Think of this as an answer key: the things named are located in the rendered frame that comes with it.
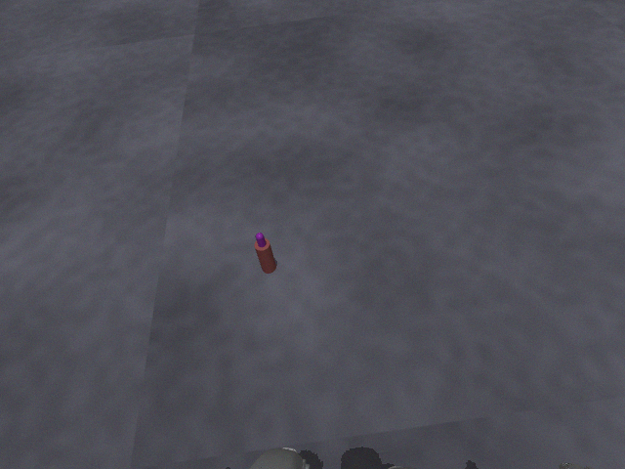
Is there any bottle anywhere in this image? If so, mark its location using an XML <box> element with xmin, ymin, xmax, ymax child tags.
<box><xmin>254</xmin><ymin>233</ymin><xmax>276</xmax><ymax>274</ymax></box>

